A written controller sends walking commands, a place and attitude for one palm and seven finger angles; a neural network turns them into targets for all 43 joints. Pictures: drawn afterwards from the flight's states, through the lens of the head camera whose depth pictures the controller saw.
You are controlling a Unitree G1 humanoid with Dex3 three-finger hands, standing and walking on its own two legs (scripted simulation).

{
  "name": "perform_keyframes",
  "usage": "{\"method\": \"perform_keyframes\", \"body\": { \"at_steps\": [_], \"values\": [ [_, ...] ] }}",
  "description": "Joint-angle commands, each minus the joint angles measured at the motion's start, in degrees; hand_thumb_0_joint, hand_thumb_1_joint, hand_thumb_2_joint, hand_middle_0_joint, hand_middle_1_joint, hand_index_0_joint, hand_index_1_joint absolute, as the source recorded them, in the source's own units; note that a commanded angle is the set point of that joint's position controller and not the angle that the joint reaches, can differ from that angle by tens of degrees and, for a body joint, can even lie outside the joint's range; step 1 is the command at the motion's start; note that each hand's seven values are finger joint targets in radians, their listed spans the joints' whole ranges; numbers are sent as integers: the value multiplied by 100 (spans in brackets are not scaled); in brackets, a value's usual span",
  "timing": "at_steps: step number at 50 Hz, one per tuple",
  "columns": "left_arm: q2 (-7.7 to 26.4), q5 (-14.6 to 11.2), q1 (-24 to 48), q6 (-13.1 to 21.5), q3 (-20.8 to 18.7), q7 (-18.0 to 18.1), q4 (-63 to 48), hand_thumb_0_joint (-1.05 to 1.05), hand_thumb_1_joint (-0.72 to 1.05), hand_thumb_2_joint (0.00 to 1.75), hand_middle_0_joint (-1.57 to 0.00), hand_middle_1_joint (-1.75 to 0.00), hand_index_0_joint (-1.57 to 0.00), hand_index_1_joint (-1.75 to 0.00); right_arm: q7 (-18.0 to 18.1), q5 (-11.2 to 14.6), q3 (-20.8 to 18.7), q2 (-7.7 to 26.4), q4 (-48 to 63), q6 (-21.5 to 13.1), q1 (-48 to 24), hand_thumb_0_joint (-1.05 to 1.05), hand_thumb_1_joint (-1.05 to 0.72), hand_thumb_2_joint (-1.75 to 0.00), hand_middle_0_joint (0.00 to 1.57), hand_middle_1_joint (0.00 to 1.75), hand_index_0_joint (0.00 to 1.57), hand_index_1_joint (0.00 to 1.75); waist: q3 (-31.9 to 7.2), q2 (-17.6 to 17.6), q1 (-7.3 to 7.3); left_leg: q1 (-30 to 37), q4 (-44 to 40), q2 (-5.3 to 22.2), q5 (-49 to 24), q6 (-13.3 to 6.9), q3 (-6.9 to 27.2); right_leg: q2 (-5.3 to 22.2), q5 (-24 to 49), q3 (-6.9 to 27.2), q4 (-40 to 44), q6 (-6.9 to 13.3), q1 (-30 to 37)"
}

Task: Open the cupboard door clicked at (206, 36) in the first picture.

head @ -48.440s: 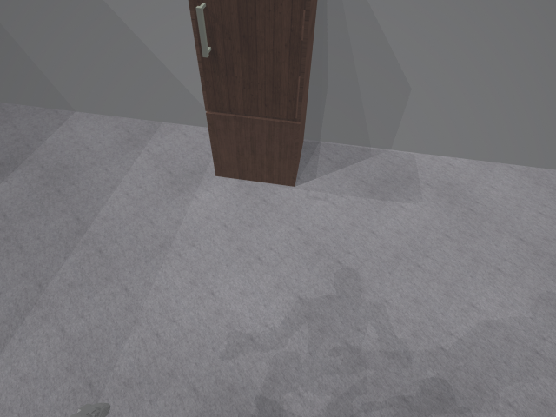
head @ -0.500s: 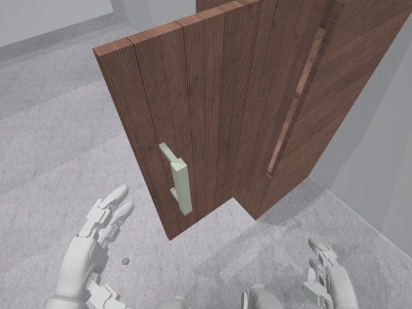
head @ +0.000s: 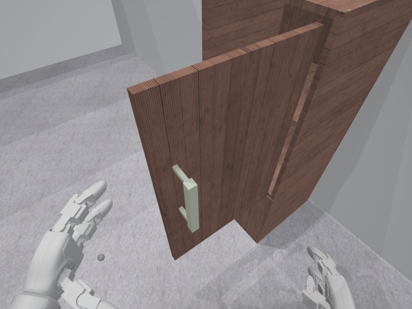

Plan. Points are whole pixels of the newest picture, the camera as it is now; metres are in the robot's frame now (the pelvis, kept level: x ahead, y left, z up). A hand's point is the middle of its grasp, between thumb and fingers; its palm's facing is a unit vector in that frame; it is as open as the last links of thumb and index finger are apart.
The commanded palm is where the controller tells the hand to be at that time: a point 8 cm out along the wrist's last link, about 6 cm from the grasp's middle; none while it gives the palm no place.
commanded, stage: draw the hand back to the body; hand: left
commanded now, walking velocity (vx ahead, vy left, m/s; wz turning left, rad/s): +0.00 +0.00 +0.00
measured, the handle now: (186, 200) +0.32 +0.07 +0.04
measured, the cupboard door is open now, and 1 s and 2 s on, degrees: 88 88 88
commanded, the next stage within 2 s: step back with the hand held close in 1.08 s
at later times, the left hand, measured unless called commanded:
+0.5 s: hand (43, 212) +0.21 +0.25 +0.17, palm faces +0.35 -0.84 -0.41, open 11.5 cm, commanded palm +0.16 +0.29 +0.19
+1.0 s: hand (29, 194) +0.22 +0.26 +0.20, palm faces +0.41 -0.81 -0.41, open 7.5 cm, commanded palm +0.17 +0.29 +0.22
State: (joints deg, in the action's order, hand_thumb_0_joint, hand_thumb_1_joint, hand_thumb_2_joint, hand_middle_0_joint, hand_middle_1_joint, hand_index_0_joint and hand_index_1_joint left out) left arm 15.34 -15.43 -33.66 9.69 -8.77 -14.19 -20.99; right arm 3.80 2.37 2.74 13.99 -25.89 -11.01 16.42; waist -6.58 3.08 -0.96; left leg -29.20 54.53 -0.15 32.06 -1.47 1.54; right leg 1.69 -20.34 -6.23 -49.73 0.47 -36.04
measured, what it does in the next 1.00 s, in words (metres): rises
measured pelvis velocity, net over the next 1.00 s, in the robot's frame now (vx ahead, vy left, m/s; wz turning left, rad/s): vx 0.03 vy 0.00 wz -0.02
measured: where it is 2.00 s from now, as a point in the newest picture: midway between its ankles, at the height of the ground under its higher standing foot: outside the picture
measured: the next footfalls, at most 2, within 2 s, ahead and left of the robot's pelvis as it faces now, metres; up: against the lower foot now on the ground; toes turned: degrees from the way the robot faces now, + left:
none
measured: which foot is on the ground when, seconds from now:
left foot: down 0.00-1.00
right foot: down 0.00-1.00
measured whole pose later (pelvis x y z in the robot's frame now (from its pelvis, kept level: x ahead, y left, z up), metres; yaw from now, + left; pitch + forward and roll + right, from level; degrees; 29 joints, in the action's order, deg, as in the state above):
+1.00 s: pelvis +0.03 +0.00 +0.05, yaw -1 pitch -4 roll -1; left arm 18.8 -2.0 -26.7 5.0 -18.5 5.7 -22.6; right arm 4.0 -0.9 1.5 13.0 -36.8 -7.5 11.7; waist 1.7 3.8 -4.1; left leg 0.2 23.0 -0.3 19.4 -1.5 -0.4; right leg 0.6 -10.3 -4.3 -22.9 0.0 -8.8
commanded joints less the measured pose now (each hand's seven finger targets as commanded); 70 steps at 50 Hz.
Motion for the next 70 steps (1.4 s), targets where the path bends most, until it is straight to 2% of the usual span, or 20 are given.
{"method": "perform_keyframes", "body": {
  "at_steps": [1,2,4,8,13,16,23,28,35,39,46,50,55,59,60,61,62,64,66,70],
  "values": [
    [1505,818,400,87,-791,943,-1804,0,-29,39,-16,-30,-16,-30,193,-98,-326,587,934,-355,-510,0,-90,-90,20,30,20,30,-484,178,-305,-427,-1656,31,-1596,121,37,-38,515,467,954,160,1878],
    [912,912,4,-127,-499,1376,-1736,0,-26,40,-16,-30,-16,-30,223,-142,-268,445,930,-315,-446,0,-90,-90,20,30,20,30,-192,142,-172,-429,-1798,-14,-1522,154,54,-25,432,394,1096,153,1858],
    [702,1147,-75,-326,-307,1803,-1621,0,-18,43,-16,-30,-16,-30,219,-157,-235,433,762,-235,-455,0,-90,-90,20,30,20,30,93,259,-136,-243,-1944,42,-1731,159,68,-15,539,324,1248,152,1949],
    [935,1350,186,-363,-446,2106,-1755,0,-5,50,-17,-30,-17,-30,234,-210,-239,508,598,-206,-569,0,-90,-90,20,30,20,30,3,29,-152,374,-2247,89,-2401,142,82,-18,1032,286,1531,123,2370],
    [1039,1414,474,-326,-685,2215,-1518,0,13,57,-17,-30,-17,-30,252,-234,-218,514,359,-197,-756,0,-90,-90,20,30,20,30,305,25,-189,789,-2706,88,-2402,146,34,-12,1091,279,1944,120,2764],
    [1015,1420,590,-265,-740,2225,-1571,0,23,62,-18,-30,-18,-30,229,-251,-209,490,254,-233,-812,0,-90,-90,20,30,20,30,284,154,-212,1119,-2921,109,-2816,194,61,-13,1297,259,2077,111,2971],
    [1213,1399,673,-187,-1189,2203,-1387,0,48,72,-19,-30,-19,-30,149,-285,-259,499,18,-199,-993,0,-90,-90,20,30,20,30,280,-50,-311,1540,-3229,145,-3503,226,-15,-44,1867,275,2401,116,3482],
    [1364,1380,927,-119,-1479,2183,-1465,0,65,80,-19,-30,-19,-30,101,-299,-283,505,-64,-143,-1055,0,-90,-90,20,30,20,30,260,156,-336,1780,-3341,152,-3889,263,-41,-57,2109,297,2524,113,3642],
    [1512,1309,1271,-69,-1814,2169,-1462,0,90,90,-20,-30,-20,-30,65,-291,-318,484,-122,-40,-1124,0,-90,-90,20,30,20,30,312,143,-341,1979,-3453,154,-3872,242,-97,-72,2169,333,2665,89,3683],
    [1207,1295,1074,-94,-1548,2105,-1144,0,90,90,-20,-30,-20,-30,30,-280,-351,506,-144,36,-1133,0,-90,-90,20,30,20,30,496,-7,-306,1975,-3512,182,-3703,186,-126,-68,2063,329,2746,64,3596],
    [1475,1328,1208,-51,-1745,2140,-1489,0,90,90,-20,-30,-20,-30,52,-310,-350,488,-123,19,-1182,0,-90,-90,20,30,20,30,153,135,-351,2059,-3506,118,-3687,153,-139,-59,2199,384,2745,76,3814],
    [1460,1341,1253,-52,-1724,2155,-1459,0,90,90,-20,-30,-20,-30,61,-295,-336,468,-157,-14,-1201,0,-90,-90,20,30,20,30,317,230,-336,2026,-3543,118,-3524,156,-129,-75,2041,381,2783,81,3735],
    [1371,1324,1285,-49,-1651,2138,-1287,0,90,90,-20,-30,-20,-30,70,-285,-339,463,-165,-23,-1231,0,-90,-90,20,30,20,30,543,-16,-320,1951,-3602,114,-3047,94,-137,-93,1741,383,2881,74,3628],
    [1424,1351,1293,5,-1683,2155,-1439,0,90,90,-20,-30,-20,-30,69,-299,-347,473,-189,-80,-1218,0,-90,-90,20,30,20,30,364,271,-337,2008,-3617,102,-3173,126,-127,-78,1836,394,2829,87,3726],
    [1662,1351,1841,37,-1829,2201,-1655,0,90,90,-20,-30,-20,-30,78,-299,-337,489,-210,-101,-1254,0,-90,-90,20,30,20,30,255,240,-314,2041,-3598,80,-3171,113,-129,-72,1910,418,2837,88,3767],
    [2282,1359,2288,282,-2542,2251,-1689,0,90,90,-20,-30,-20,-30,87,-226,-322,590,6,42,-1094,0,-90,-90,20,30,20,30,830,-130,-8,1491,-3448,214,-2658,16,1,148,2224,927,2998,100,3272],
    [1758,1363,1511,273,-2207,2181,-1054,0,90,90,-20,-30,-20,-30,90,-267,-359,522,-86,158,-1062,0,-90,-90,20,30,20,30,690,-547,7,1521,-3300,184,-2553,0,44,284,2285,945,3022,127,3244],
    [1561,1373,1050,335,-2030,2132,-1095,0,90,90,-20,-30,-20,-30,58,-293,-391,579,-19,281,-1120,0,-90,-90,20,30,20,30,436,-201,23,1530,-3193,176,-2867,43,12,400,2704,910,2850,174,3247],
    [1527,1378,769,372,-1960,2137,-1334,0,90,90,-20,-30,-20,-30,42,-314,-423,643,52,366,-1122,0,-90,-90,20,30,20,30,65,79,24,1519,-3145,237,-3298,80,29,405,2977,843,2610,170,3346],
    [1731,1375,312,355,-2205,2208,-1640,0,90,90,-20,-30,-20,-30,59,-292,-506,626,177,536,-1117,0,-90,-90,20,30,20,30,-488,-126,15,1399,-2940,311,-3960,147,87,438,3684,795,2175,173,3555]
  ]
}}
